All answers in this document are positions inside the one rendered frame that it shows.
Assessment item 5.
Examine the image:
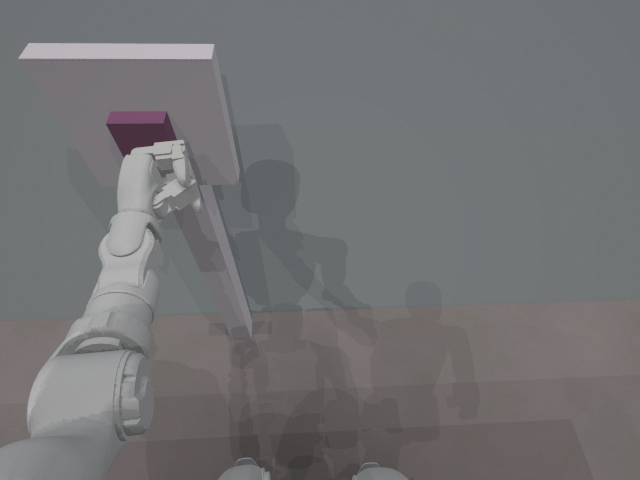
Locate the right robot shin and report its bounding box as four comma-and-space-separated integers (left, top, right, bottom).
358, 462, 379, 473

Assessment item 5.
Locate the panel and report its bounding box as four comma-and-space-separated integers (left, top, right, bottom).
18, 43, 252, 340

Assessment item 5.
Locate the button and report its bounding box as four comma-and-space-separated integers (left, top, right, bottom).
106, 111, 177, 161

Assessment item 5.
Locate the robot left hand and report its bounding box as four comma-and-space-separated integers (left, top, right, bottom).
117, 140, 203, 226

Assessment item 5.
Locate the robot left forearm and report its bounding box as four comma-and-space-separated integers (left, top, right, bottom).
27, 211, 164, 437

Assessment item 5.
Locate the robot shin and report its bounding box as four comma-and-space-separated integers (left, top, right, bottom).
235, 458, 259, 467
358, 462, 379, 473

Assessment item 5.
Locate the left robot shin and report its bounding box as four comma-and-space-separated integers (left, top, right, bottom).
235, 458, 259, 467

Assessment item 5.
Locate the left robot upper arm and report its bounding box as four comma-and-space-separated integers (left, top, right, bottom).
0, 349, 154, 480

